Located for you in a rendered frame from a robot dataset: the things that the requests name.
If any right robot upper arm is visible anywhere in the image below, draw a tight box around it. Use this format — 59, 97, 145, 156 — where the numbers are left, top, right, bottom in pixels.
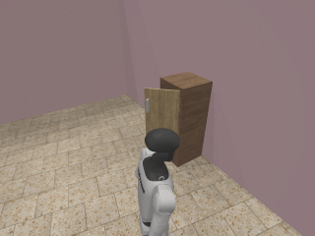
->
148, 184, 176, 236

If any left robot upper arm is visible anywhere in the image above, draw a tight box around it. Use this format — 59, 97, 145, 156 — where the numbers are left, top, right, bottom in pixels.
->
135, 147, 156, 179

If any cupboard door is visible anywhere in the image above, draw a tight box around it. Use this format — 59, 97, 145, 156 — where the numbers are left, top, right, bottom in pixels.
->
144, 88, 180, 134

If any robot head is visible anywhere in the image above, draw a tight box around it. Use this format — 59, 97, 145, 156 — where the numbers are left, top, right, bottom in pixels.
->
143, 128, 180, 182

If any handle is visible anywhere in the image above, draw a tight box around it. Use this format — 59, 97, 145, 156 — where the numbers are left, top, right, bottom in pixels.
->
146, 98, 150, 113

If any robot torso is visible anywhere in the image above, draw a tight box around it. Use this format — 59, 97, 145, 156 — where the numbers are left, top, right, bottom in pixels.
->
138, 154, 174, 236

